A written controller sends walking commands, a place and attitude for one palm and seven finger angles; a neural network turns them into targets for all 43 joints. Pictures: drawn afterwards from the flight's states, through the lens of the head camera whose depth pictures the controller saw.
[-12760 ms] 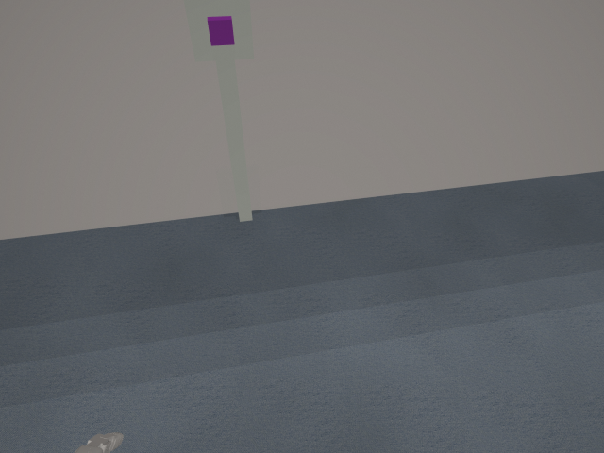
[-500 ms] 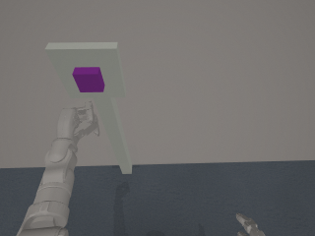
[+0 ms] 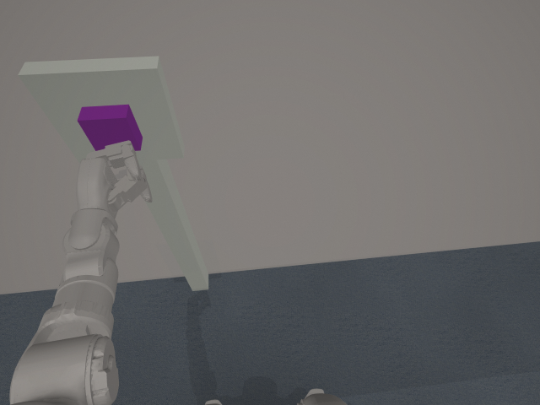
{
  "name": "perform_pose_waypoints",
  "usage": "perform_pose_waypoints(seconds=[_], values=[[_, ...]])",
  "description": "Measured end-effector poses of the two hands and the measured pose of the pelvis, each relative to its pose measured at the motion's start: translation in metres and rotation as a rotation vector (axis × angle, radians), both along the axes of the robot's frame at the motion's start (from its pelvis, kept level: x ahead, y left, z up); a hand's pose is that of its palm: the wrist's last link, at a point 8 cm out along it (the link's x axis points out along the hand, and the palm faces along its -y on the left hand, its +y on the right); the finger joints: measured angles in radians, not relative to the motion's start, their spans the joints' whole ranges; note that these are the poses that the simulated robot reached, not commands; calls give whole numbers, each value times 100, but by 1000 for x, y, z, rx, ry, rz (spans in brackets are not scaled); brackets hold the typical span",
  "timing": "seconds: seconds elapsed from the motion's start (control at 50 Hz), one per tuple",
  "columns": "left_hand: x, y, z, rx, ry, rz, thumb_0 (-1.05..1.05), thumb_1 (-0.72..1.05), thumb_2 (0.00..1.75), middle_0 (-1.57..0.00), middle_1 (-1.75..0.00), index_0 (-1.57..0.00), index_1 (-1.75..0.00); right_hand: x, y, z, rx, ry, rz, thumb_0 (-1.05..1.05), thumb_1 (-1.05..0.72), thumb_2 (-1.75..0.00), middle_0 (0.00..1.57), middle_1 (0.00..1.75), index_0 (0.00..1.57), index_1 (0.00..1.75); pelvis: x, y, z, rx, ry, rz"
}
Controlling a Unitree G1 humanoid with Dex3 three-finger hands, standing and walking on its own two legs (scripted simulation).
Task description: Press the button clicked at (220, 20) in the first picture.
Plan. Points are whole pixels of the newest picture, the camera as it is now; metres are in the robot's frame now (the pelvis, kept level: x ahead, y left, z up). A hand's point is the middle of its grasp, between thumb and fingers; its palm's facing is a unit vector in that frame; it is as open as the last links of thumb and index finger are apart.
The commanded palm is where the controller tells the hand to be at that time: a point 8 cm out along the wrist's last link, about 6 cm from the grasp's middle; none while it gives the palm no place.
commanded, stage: aim a knuckle at the button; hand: left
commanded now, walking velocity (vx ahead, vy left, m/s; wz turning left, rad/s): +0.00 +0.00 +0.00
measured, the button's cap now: (112, 128) +0.51 +0.23 +0.11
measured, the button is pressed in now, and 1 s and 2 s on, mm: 0 3 8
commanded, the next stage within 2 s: press the button with the knuckle in 0.48 s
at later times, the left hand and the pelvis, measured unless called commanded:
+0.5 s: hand (138, 190) +0.41 +0.19 +0.08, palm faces +0.08 -1.00 -0.01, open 3.1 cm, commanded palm +0.38 +0.24 +0.08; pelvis +0.00 +0.00 +0.00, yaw +1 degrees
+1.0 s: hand (137, 171) +0.45 +0.19 +0.07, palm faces +0.08 -1.00 -0.01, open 3.1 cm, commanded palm +0.42 +0.25 +0.08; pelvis +0.00 +0.01 +0.00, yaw +0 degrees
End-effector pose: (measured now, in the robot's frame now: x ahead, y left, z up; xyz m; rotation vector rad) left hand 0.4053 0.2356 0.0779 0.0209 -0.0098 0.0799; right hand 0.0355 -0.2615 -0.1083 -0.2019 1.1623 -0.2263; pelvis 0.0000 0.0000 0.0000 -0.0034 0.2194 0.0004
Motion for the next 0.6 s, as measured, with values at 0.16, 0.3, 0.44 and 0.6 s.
perform_pose_waypoints(seconds=[0.16, 0.3, 0.44, 0.6], values=[[-15, 6, -5, 7, 22, 18, 1, 90, 90, -130, -150, -130, -150, 16, 0, 2, 7, -35, 11, 1, -91, -90, 20, 30, 20, 30, -1, -4, 1, -3, -13, 7], [-16, 4, 5, -1, -11, 4, 1, 90, 90, -130, -150, -130, -150, 39, 3, 3, 9, -90, 47, 1, -91, -90, 20, 30, 20, 30, -4, -5, 1, -4, -23, 19], [-14, 2, 0, -6, 18, -5, 1, 90, 90, -130, -150, -130, -150, 49, 6, 6, 13, -122, 63, 1, -91, -90, 20, 30, 20, 30, -4, -4, 1, -2, -17, 18], [-16, 8, -4, -8, 8, 16, 1, 90, 90, -130, -150, -130, -150, 43, 7, 4, 7, -97, 59, 1, -91, -90, 20, 30, 20, 30, -3, -2, 0, -3, -20, 18]])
